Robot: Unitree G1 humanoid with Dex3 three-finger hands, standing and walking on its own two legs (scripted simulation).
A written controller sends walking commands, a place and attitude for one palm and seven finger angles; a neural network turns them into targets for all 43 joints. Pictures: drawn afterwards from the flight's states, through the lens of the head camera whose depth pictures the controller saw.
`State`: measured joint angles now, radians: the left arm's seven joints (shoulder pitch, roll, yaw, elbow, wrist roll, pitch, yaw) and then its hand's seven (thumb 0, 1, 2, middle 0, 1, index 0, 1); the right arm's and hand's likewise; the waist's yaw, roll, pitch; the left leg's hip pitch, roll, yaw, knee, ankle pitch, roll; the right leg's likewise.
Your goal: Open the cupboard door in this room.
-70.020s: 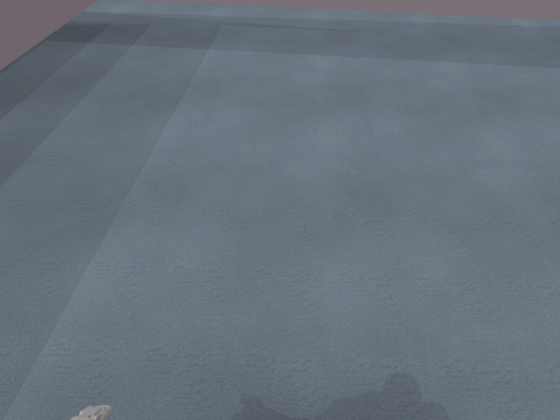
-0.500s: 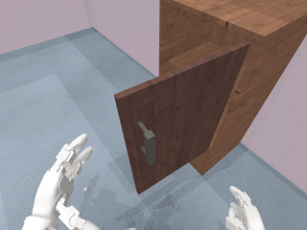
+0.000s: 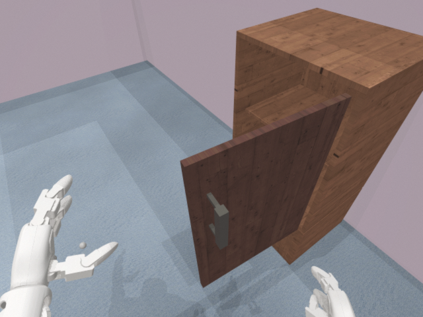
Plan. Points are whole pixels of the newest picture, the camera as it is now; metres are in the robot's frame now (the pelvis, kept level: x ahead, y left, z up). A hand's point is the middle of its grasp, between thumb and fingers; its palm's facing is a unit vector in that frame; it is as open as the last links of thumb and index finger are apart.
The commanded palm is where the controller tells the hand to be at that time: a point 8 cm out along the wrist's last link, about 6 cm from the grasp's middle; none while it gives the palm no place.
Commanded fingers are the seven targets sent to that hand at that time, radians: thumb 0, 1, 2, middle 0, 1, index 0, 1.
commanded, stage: draw the hand back to the body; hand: left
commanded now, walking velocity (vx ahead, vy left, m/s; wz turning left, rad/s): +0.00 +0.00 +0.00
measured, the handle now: (216, 221) +0.32 +0.03 -0.01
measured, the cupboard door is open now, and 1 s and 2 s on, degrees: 85 85 85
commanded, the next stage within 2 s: step back with the hand held close in 0.66 s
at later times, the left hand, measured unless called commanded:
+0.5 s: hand (59, 223) +0.20 +0.24 +0.16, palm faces +0.44 -0.80 -0.40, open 7.6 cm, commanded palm +0.15 +0.28 +0.18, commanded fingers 0.00 0.90 0.90 -0.20 -0.30 -0.20 -0.30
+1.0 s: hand (63, 226) +0.19 +0.23 +0.17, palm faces +0.37 -0.79 -0.49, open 7.4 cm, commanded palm +0.13 +0.27 +0.19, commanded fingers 0.00 0.90 0.90 -0.20 -0.30 -0.20 -0.30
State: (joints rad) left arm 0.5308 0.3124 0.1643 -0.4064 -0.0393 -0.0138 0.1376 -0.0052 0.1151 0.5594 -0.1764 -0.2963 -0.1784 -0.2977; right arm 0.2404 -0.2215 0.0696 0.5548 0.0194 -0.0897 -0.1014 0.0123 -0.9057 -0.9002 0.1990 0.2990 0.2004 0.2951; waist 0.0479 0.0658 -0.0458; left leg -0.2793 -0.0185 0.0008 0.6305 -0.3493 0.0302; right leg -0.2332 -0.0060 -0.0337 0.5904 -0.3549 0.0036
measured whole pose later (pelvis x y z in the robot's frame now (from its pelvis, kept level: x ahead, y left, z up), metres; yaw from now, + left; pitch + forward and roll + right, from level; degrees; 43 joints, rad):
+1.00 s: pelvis -0.01 -0.02 +0.02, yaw -1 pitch -1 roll -1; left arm 0.52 0.37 0.37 -0.41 -0.05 -0.13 0.12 0.01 0.89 0.90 -0.21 -0.30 -0.21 -0.30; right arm 0.16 -0.25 0.00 0.59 0.01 -0.01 -0.08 0.01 -0.91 -0.90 0.20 0.30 0.20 0.30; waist 0.01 0.07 0.02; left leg -0.20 0.02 0.01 0.45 -0.23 0.00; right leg -0.16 0.04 -0.02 0.40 -0.23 -0.03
